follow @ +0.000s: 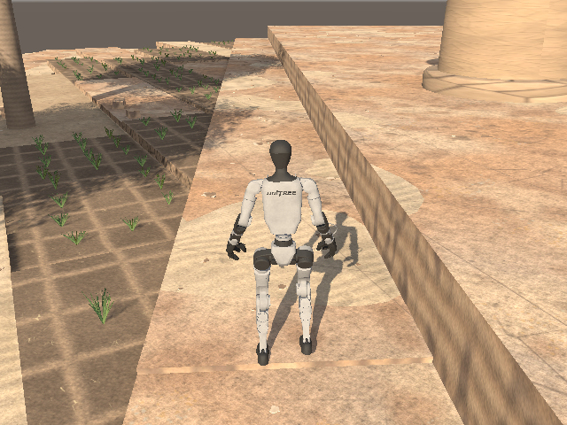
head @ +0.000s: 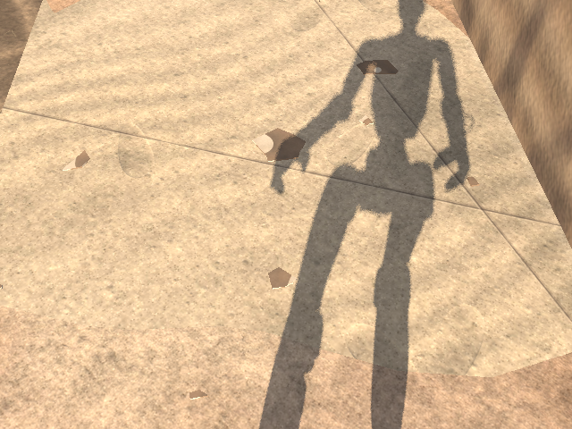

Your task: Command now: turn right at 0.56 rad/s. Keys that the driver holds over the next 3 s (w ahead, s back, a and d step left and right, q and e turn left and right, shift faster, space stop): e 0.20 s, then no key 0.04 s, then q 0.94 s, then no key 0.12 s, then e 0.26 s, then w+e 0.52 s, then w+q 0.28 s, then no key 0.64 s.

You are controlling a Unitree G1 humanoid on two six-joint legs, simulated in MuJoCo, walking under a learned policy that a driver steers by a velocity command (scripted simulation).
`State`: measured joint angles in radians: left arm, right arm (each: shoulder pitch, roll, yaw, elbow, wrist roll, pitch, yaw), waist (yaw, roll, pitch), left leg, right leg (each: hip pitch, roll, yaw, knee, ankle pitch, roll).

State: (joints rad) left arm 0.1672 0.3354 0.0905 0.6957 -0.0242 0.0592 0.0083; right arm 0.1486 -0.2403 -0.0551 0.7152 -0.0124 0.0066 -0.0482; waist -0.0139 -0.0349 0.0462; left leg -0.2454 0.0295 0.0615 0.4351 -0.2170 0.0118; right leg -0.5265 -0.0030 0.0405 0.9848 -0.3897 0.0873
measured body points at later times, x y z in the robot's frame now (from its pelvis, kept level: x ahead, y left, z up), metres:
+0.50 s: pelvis +0.02 -0.04 -0.01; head +0.04 -0.05 +0.44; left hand +0.24 +0.17 -0.10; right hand +0.10 -0.32 -0.12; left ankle +0.05 +0.10 -0.73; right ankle +0.02 -0.13 -0.74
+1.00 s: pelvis +0.01 -0.07 +0.00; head +0.05 -0.08 +0.45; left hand +0.11 +0.22 -0.09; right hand +0.20 -0.34 -0.11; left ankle -0.02 +0.08 -0.66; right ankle +0.03 -0.16 -0.74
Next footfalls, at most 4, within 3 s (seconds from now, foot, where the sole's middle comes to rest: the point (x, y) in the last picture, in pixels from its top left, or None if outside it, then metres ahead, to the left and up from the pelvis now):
0.16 right None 0.06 -0.14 -0.78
0.54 left None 0.08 0.09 -0.78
0.84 right None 0.07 -0.16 -0.78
1.30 left None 0.03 0.09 -0.78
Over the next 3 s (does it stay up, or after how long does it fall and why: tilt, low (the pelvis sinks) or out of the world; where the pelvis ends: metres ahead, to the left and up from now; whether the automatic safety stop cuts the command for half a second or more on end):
stays up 0.56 -0.08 -0.01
